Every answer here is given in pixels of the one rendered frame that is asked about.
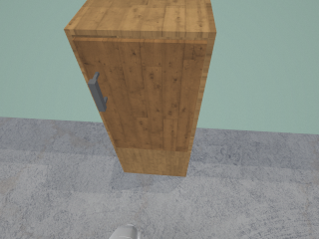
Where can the robot left thigh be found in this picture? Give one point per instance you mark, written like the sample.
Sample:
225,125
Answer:
126,232

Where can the cupboard door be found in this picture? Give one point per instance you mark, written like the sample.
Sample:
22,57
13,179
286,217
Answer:
152,88

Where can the handle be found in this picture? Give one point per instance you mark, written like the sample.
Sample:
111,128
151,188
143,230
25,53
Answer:
97,94

